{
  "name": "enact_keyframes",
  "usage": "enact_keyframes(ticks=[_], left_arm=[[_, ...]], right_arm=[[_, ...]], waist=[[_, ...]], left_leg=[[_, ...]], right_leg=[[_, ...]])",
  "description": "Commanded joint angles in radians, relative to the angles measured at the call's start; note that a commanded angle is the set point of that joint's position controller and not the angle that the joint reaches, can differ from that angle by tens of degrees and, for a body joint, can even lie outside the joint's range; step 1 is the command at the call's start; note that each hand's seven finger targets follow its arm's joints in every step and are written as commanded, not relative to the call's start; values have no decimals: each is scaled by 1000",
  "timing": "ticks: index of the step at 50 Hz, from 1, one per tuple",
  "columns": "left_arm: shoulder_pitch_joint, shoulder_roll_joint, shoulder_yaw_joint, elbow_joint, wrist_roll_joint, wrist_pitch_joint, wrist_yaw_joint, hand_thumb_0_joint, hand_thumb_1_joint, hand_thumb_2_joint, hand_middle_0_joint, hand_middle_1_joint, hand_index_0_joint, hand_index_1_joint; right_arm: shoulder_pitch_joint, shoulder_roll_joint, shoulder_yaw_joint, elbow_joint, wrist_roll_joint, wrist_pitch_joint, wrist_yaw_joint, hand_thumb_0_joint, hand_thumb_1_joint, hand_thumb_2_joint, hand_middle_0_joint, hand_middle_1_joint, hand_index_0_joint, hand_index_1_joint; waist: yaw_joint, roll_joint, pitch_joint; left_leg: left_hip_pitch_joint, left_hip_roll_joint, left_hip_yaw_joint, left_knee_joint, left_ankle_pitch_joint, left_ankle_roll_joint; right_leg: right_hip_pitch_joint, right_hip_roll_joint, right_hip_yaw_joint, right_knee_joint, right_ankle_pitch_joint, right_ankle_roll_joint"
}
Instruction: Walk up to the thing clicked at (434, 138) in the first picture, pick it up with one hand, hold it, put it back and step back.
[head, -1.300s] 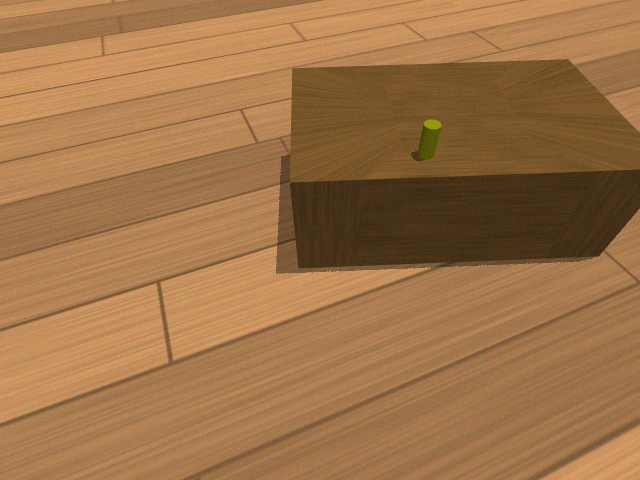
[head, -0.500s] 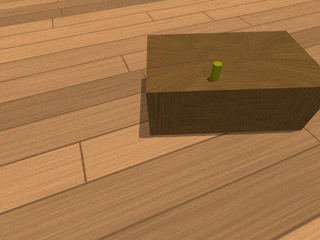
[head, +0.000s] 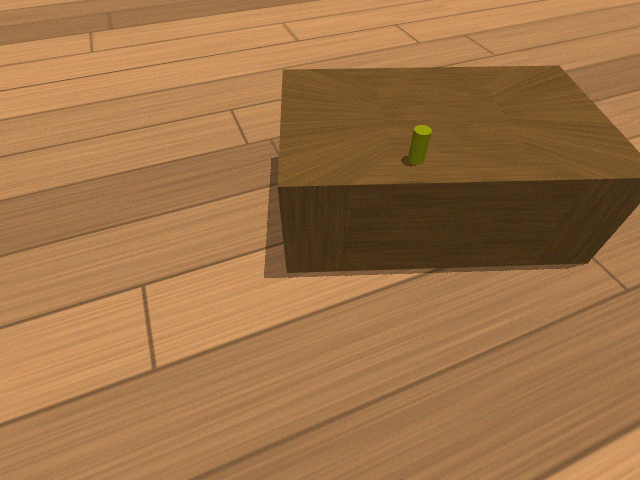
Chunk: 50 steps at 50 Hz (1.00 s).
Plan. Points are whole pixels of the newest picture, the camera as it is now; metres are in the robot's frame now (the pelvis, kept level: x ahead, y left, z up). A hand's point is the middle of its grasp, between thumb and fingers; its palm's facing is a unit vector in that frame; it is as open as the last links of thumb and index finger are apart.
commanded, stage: walk up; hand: right
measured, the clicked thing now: (419, 145) +1.08 -0.29 -0.27
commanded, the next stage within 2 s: none
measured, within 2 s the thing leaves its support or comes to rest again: neither
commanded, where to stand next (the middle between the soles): +0.64 -0.12 m, yaw +5 degrees
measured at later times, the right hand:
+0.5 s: hand (574, 410) +0.24 -0.36 -0.14, palm faces -0.11 +0.92 -0.37, open 7.3 cm
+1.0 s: hand (553, 316) +0.42 -0.41 -0.17, palm faces -0.06 +0.92 -0.39, open 7.4 cm
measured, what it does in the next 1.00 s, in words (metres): walks ahead: right foot, then left foot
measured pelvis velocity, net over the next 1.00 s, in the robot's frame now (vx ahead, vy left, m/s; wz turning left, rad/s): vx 0.36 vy -0.13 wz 0.05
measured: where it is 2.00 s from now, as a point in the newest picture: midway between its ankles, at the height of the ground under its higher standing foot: (368, 364)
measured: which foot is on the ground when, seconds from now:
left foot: down 0.00-0.16, up 0.18-0.56, down 0.58-1.00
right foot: up 0.00-0.12, down 0.14-0.62, up 0.64-0.96, down 0.98-1.00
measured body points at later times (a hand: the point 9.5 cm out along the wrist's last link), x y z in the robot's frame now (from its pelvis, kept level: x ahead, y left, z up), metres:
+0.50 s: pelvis +0.16 -0.09 -0.01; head +0.16 -0.08 +0.44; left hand +0.16 +0.23 -0.13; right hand +0.25 -0.41 -0.11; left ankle +0.25 +0.06 -0.72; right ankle +0.12 -0.19 -0.74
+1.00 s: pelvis +0.36 -0.13 -0.03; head +0.37 -0.14 +0.42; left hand +0.43 +0.21 -0.12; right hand +0.42 -0.46 -0.14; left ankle +0.28 +0.05 -0.74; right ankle +0.47 -0.25 -0.75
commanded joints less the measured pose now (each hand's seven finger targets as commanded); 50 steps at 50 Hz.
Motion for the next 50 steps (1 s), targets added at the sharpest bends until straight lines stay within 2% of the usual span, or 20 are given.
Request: enact_keyframes(ticks=[1,5,7,8,9,10,15,22,25,28,29,30,31,32,36,41,44,47,49,50], left_arm=[[-94,159,39,-147,2,-31,-25,0,900,900,-200,-300,-200,-300],[68,163,58,-99,-3,-44,-17,0,900,900,-200,-300,-200,-300],[269,237,91,-41,2,-55,5,0,900,900,-200,-300,-200,-300],[359,305,116,-41,11,-60,19,0,900,900,-200,-300,-200,-300],[241,342,108,-110,16,-67,23,0,900,900,-200,-300,-200,-300],[104,379,103,-161,2,-66,20,0,900,900,-200,-300,-200,-300],[46,244,66,-177,-27,-83,25,0,900,900,-200,-300,-200,-300],[102,249,66,-229,-17,-98,25,0,900,900,-200,-300,-200,-300],[146,242,59,-235,-17,-92,19,0,900,900,-200,-300,-200,-300],[143,231,41,-248,-22,-78,18,0,900,900,-200,-300,-200,-300],[166,190,25,-257,-26,-73,22,0,900,900,-200,-300,-200,-300],[207,123,5,-273,-39,-70,27,0,900,900,-200,-300,-200,-300],[212,123,14,-275,-38,-64,29,0,900,900,-200,-300,-200,-300],[176,233,35,-267,-28,-54,42,0,900,900,-200,-300,-200,-300],[186,186,25,-237,-43,-58,27,0,900,900,-200,-300,-200,-300],[132,155,24,-265,-33,-52,-4,0,900,900,-200,-300,-200,-300],[89,160,34,-267,-29,-58,-16,0,900,900,-200,-300,-200,-300],[165,172,49,-232,-28,-63,-14,0,900,900,-200,-300,-200,-300],[287,235,80,-186,-22,-77,-2,0,900,900,-200,-300,-200,-300],[362,296,105,-179,-14,-87,12,0,900,900,-200,-300,-200,-300]], right_arm=[[-49,-315,-82,-127,-3,-30,-14,0,-900,-900,200,300,200,300],[-138,-298,-77,-169,-1,-15,-7,0,-900,-900,200,300,200,300],[-104,-209,-49,-178,-14,-3,-13,0,-900,-900,200,300,200,300],[-51,-143,-25,-191,-10,-1,-14,0,-900,-900,200,300,200,300],[-23,-182,-36,-202,13,7,-14,0,-900,-900,200,300,200,300],[-4,-275,-62,-183,6,9,-17,0,-900,-900,200,300,200,300],[107,-257,-56,-117,30,3,11,0,-900,-900,200,300,200,300],[-35,-236,-57,-217,11,-1,37,0,-900,-900,200,300,200,300],[-66,-211,-52,-245,14,-20,35,0,-900,-900,200,300,200,300],[33,-213,-63,-224,11,-34,17,0,-900,-900,200,300,200,300],[148,-254,-79,-198,4,-41,3,0,-900,-900,200,300,200,300],[240,-337,-106,-196,-15,-45,-10,0,-900,-900,200,300,200,300],[241,-406,-119,-226,-8,-48,-21,0,-900,-900,200,300,200,300],[204,-414,-127,-235,27,-46,-20,0,-900,-900,200,300,200,300],[98,-298,-70,-266,40,-50,-24,0,-900,-900,200,300,200,300],[64,-324,-73,-305,30,-58,-16,0,-900,-900,200,300,200,300],[46,-337,-73,-308,27,-58,-11,0,-900,-900,200,300,200,300],[0,-342,-73,-319,28,-44,-12,0,-900,-900,200,300,200,300],[35,-270,-51,-320,20,-32,-12,0,-900,-900,200,300,200,300],[90,-203,-27,-320,21,-29,-10,0,-900,-900,200,300,200,300]], waist=[[-16,229,37],[93,188,3],[176,-74,-69],[210,-309,-57],[143,-260,-27],[88,-208,55],[18,-108,105],[57,-34,113],[80,-17,57],[7,23,-10],[-39,117,-90],[-75,302,-158],[-73,314,-140],[-71,217,-125],[5,134,26],[7,230,71],[5,240,52],[64,206,10],[123,-5,-57],[156,-240,-72]], left_leg=[[52,252,-228,-179,-281,171],[-241,169,-67,-3,-231,104],[-473,55,19,380,-333,64],[-596,-60,32,671,-436,40],[-605,-71,-32,818,-346,10],[-540,15,-87,834,-292,5],[-391,68,-81,734,-59,-3],[-381,102,-8,370,-23,-36],[-303,70,65,241,28,-25],[-70,10,130,130,75,-5],[100,13,88,101,25,26],[263,209,-225,37,-138,105],[318,426,-663,-89,-270,207],[287,477,-695,-70,-231,274],[12,295,-191,-31,198,175],[-116,280,-69,-51,183,204],[-189,243,-34,-35,68,163],[-264,246,-38,50,-75,144],[-359,168,19,352,-90,98],[-454,69,101,658,-128,65]], right_leg=[[-163,-52,12,-93,30,13],[276,-10,-71,-284,246,8],[580,30,-68,-287,146,6],[559,-129,199,-442,-188,-23],[387,-353,605,-695,-549,-124],[220,-408,706,-733,-629,-204],[78,-206,239,-657,-179,-154],[143,-223,115,-628,-41,-195],[225,-199,52,-520,187,-177],[162,-157,-28,-300,404,-146],[102,-95,-79,-73,476,-115],[-101,-5,-124,200,306,-59],[-327,112,-66,324,-113,-28],[-321,14,62,381,-141,-42],[-221,-44,75,282,43,-28],[-136,-75,-14,34,131,14],[-15,-55,-45,-111,245,-1],[164,-23,-96,-168,283,-9],[387,8,-63,-216,181,-19],[452,-92,115,-379,-87,-46]])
